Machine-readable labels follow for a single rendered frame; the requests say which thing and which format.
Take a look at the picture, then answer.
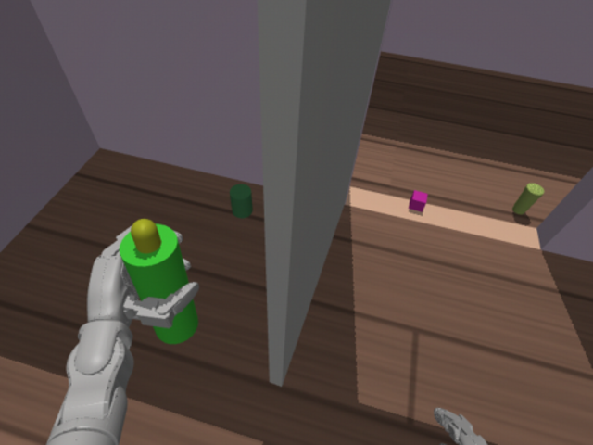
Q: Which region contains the left robot arm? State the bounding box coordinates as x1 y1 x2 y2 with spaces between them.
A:
46 319 134 445

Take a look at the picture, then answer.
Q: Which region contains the left robot hand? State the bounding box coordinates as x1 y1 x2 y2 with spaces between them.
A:
87 226 199 328

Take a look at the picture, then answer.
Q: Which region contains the right robot hand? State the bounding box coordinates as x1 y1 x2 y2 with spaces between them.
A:
434 408 487 445

